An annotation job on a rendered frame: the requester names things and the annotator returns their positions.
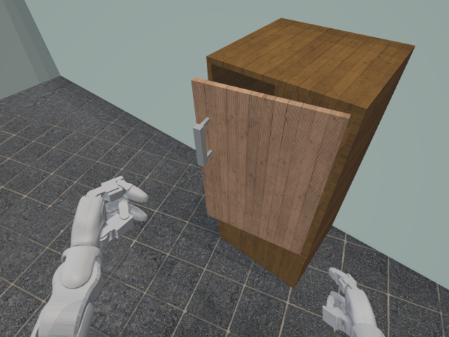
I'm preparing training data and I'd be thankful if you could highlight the robot right forearm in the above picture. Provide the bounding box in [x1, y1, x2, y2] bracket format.
[350, 323, 385, 337]

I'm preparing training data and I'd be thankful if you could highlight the left robot hand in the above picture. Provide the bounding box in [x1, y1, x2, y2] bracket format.
[70, 176, 149, 250]

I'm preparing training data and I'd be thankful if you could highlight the robot left forearm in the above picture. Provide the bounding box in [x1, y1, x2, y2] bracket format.
[30, 245, 103, 337]

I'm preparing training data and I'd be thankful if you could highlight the handle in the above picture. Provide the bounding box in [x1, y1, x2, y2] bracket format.
[193, 117, 213, 167]

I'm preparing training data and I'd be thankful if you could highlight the right robot hand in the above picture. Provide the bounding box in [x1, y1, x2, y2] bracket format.
[322, 267, 377, 336]

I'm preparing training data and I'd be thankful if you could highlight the cupboard door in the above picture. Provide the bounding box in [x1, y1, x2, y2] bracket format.
[191, 77, 350, 255]

